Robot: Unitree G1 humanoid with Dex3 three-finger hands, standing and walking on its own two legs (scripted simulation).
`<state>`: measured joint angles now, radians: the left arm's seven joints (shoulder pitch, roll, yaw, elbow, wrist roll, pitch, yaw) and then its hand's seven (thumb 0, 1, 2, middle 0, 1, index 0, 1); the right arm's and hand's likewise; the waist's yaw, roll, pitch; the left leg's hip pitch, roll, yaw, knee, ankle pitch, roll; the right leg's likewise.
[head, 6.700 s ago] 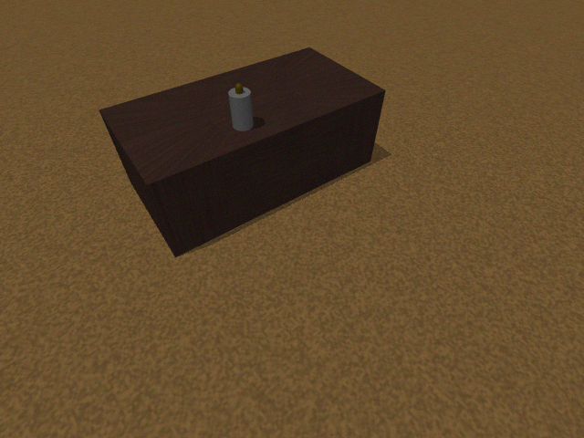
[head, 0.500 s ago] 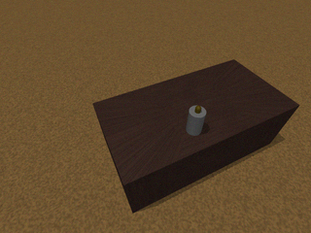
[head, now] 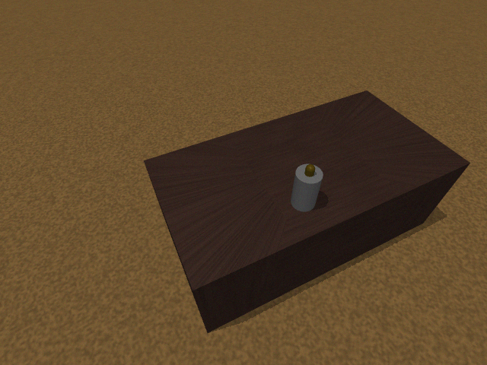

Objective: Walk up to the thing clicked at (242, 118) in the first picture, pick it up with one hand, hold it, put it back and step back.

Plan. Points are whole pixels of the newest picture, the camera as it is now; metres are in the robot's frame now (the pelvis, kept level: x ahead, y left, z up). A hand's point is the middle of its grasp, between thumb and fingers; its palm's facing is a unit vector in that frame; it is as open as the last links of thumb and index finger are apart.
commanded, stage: stand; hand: right
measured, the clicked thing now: (306, 184) +0.71 -0.19 -0.27
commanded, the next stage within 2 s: walk up in 0.78 s
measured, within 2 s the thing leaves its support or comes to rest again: neither
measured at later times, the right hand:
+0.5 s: hand out of the picture +0.07 -0.25 -0.16, palm faces -0.01 +0.94 -0.34, open 7.3 cm
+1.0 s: hand out of the picture +0.03 -0.34 -0.15, palm faces -0.09 +0.86 -0.51, open 7.3 cm
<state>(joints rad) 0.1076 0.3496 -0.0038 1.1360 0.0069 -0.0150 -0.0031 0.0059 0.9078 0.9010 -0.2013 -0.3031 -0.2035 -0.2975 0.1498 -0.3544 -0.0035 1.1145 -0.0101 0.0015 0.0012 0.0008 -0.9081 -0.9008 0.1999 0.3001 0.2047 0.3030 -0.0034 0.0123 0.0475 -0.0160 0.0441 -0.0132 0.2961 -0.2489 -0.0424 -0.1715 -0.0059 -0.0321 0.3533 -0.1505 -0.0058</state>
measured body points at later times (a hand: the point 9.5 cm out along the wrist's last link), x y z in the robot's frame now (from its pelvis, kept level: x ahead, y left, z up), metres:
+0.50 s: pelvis +0.01 +0.01 +0.00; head +0.01 +0.00 +0.45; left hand +0.09 +0.31 -0.13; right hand +0.07 -0.30 -0.13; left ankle -0.05 +0.15 -0.75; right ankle +0.03 -0.11 -0.75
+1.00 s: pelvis +0.02 -0.05 -0.02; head +0.05 -0.02 +0.43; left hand +0.10 +0.31 -0.13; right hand +0.04 -0.38 -0.12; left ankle -0.05 +0.15 -0.75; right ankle +0.06 -0.21 -0.72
